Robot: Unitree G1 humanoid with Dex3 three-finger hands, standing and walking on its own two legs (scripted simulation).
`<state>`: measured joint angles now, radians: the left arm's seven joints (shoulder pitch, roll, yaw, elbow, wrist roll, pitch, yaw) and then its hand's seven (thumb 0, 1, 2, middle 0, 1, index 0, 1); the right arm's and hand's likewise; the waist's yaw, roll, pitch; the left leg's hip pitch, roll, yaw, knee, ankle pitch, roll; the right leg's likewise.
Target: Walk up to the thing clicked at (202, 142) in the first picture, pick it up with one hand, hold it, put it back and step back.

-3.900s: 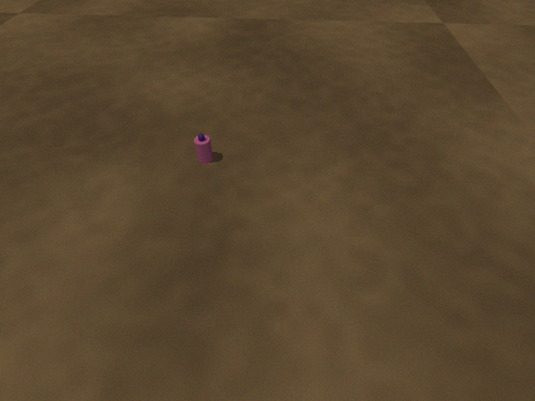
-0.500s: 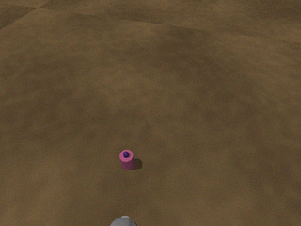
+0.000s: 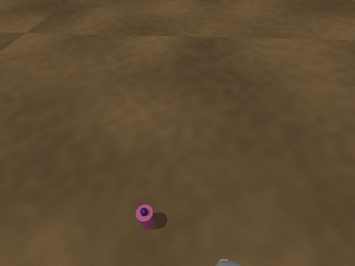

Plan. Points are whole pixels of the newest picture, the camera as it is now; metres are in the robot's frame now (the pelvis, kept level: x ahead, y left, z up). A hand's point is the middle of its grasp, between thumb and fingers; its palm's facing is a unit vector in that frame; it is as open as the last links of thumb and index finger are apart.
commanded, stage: walk up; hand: left
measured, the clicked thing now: (146, 216) +0.47 +0.22 -0.66
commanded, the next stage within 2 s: stand in 1.82 s
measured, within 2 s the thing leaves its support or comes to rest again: neither
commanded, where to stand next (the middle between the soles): +0.13 +0.03 m, yaw -1 degrees
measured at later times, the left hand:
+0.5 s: hand out of the picture +0.10 +0.30 -0.15, palm faces -0.02 -0.94 -0.35, open 7.4 cm
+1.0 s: hand out of the picture +0.13 +0.29 -0.13, palm faces -0.02 -0.93 -0.38, open 7.4 cm
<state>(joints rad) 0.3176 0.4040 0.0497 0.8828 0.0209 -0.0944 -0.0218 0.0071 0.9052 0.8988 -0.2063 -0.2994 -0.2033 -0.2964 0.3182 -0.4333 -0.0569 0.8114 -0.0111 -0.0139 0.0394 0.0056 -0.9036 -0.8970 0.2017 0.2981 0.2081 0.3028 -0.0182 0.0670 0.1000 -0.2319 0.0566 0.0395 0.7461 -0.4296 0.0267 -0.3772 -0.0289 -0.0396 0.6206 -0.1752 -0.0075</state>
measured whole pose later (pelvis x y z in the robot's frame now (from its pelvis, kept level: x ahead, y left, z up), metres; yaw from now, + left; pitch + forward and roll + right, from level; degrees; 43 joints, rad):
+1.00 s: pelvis +0.06 +0.03 +0.02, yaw +0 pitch -3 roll +0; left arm 0.13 0.36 -0.01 1.11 0.01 -0.04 -0.01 0.01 0.90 0.90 -0.21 -0.30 -0.20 -0.30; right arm 0.06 -0.36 -0.01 1.08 0.00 -0.01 0.01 0.00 -0.91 -0.90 0.20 0.30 0.21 0.30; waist 0.01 0.03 0.06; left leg -0.21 0.04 0.02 0.46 -0.21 -0.02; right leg -0.17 -0.03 -0.01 0.46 -0.24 0.02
